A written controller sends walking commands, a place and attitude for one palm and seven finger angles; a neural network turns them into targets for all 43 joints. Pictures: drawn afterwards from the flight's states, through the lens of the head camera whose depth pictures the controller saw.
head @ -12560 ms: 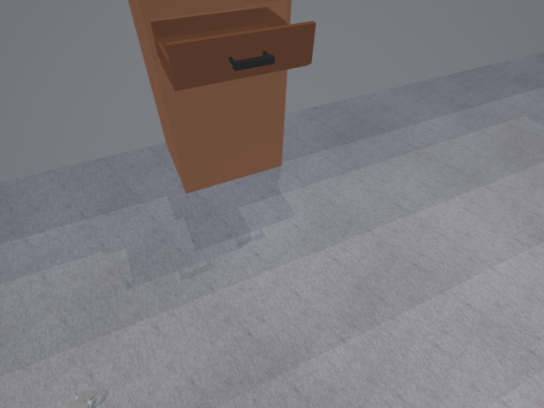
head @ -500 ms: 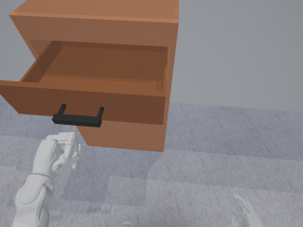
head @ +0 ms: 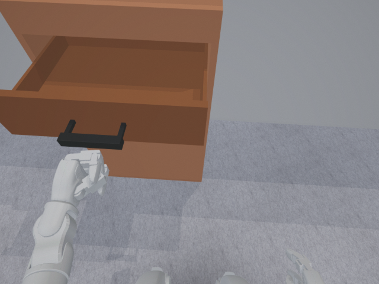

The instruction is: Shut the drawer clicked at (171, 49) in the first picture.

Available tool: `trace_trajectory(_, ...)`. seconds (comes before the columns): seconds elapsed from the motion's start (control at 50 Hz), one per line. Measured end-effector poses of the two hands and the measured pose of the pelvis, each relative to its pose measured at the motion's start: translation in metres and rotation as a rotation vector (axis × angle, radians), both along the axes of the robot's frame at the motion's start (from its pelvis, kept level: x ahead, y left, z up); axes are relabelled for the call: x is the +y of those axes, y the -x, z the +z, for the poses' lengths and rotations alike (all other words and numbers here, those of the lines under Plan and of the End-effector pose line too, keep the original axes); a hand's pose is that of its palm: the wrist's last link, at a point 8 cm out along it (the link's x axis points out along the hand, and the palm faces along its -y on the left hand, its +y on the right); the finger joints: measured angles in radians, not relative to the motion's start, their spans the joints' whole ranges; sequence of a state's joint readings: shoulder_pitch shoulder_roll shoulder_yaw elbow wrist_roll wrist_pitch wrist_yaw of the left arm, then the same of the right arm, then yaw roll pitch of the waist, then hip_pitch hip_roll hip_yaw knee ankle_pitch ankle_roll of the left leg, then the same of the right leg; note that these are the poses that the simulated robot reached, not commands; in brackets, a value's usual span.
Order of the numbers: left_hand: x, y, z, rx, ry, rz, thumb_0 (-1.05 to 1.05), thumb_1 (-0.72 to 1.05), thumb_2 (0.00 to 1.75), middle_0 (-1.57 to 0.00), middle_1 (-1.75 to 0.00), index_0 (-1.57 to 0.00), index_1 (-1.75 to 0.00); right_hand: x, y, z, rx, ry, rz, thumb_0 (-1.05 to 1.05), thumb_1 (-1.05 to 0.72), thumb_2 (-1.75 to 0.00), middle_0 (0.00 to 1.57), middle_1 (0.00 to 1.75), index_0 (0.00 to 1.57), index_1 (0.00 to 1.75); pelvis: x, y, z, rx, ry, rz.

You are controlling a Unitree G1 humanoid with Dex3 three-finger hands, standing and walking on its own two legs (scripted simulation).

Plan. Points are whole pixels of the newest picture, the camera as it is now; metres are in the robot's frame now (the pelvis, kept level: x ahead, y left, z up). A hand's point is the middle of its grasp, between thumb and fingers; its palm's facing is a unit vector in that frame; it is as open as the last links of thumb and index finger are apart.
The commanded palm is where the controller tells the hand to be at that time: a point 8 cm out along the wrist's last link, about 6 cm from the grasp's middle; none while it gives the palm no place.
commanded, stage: bring the fist close to the handle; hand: left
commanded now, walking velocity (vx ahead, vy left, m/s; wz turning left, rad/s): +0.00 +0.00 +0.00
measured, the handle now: (94, 133) +0.42 +0.23 +0.05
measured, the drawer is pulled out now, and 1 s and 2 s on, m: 0.23 0.18 0.06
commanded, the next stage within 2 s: push the drawer shut in 0.18 s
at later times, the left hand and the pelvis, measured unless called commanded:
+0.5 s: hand (102, 167) +0.34 +0.20 +0.05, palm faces -0.01 -1.00 -0.06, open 3.3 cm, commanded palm +0.32 +0.24 +0.05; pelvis +0.00 -0.01 +0.00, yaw +1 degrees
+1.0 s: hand (110, 143) +0.40 +0.19 +0.05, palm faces -0.04 -1.00 -0.05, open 3.1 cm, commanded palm +0.39 +0.24 +0.05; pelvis -0.01 -0.01 -0.01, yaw +1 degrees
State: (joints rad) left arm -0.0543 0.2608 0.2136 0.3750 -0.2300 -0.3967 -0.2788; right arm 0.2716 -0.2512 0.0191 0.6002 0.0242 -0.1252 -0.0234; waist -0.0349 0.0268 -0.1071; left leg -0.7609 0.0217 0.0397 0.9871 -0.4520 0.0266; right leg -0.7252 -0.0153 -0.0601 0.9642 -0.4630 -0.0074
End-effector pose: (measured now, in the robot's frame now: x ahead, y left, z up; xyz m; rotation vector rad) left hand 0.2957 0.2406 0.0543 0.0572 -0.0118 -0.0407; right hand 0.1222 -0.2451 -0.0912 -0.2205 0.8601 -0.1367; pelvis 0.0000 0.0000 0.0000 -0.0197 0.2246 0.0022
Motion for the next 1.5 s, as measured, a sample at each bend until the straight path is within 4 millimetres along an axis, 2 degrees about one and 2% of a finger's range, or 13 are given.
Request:
trace_trajectory(0.12,0.005,-0.001,-0.008,0.036,-0.001,0.021,0.02,0.9,0.9,-1.4,-1.6,-1.4,-1.6,-0.003,0.0,0.0,0.007,0.011,0.003,0.01,-0.9,-0.9,0.21,0.3,0.2,0.3,-0.003,0.004,-0.001,0.0,0.002,0.007)
trace_trajectory(0.28,-0.003,-0.01,0.001,-0.007,0.003,-0.006,0.02,0.9,0.9,-1.4,-1.6,-1.4,-1.6,-0.009,-0.004,0.002,0.0,0.021,-0.003,0.01,-0.9,-0.9,0.21,0.3,0.2,0.3,-0.006,0.002,-0.001,0.006,0.002,0.006)
trace_trajectory(0.38,0.003,-0.012,-0.003,0.033,0.002,0.014,0.02,0.9,0.89,-1.4,-1.6,-1.4,-1.6,-0.012,-0.006,0.004,-0.003,0.019,-0.008,0.01,-0.9,-0.9,0.21,0.3,0.2,0.3,-0.009,-0.001,0.0,0.005,-0.002,0.004)
trace_trajectory(0.46,0.009,-0.018,-0.006,0.038,0.001,0.035,0.02,0.9,0.89,-1.4,-1.6,-1.4,-1.6,-0.015,-0.007,0.002,0.012,0.029,-0.001,0.01,-0.9,-0.9,0.21,0.3,0.2,0.3,-0.011,0.0,-0.001,0.009,0.001,0.01)
trace_trajectory(0.66,0.009,-0.037,-0.002,0.013,0.003,0.004,-0.01,0.88,0.92,-1.4,-1.6,-1.4,-1.6,-0.018,0.003,-0.008,0.068,0.035,-0.01,0.01,-0.9,-0.9,0.21,0.3,0.2,0.3,-0.012,-0.001,-0.004,0.027,0.004,0.016)
trace_trajectory(0.9,0.008,-0.07,-0.004,0.024,0.008,0.006,-0.04,0.86,0.94,-1.4,-1.6,-1.4,-1.6,-0.018,0.027,-0.017,0.142,0.045,-0.025,0.01,-0.9,-0.9,0.21,0.3,0.2,0.3,-0.01,0.008,-0.009,0.048,0.011,0.019)
trace_trajectory(1.04,0.005,-0.091,-0.002,0.028,0.014,-0.001,-0.01,0.88,0.94,-1.4,-1.6,-1.4,-1.6,-0.02,0.048,-0.019,0.193,0.048,-0.056,0.01,-0.9,-0.9,0.21,0.3,0.2,0.3,-0.008,0.009,-0.01,0.057,0.012,0.011)
trace_trajectory(1.32,0.01,-0.132,-0.004,0.026,0.027,-0.011,-0.03,0.83,0.9,-1.4,-1.6,-1.4,-1.6,-0.02,0.09,-0.023,0.324,0.068,-0.116,0.01,-0.9,-0.9,0.21,0.3,0.2,0.3,-0.001,0.01,-0.016,0.101,0.021,-0.006)
trace_trajectory(1.5,0.007,-0.152,-0.004,0.03,0.032,-0.003,-0.03,0.85,0.91,-1.4,-1.6,-1.4,-1.6,-0.014,0.104,-0.026,0.388,0.057,-0.137,0.01,-0.9,-0.9,0.21,0.3,0.2,0.3,0.003,0.007,-0.017,0.123,0.026,-0.012)
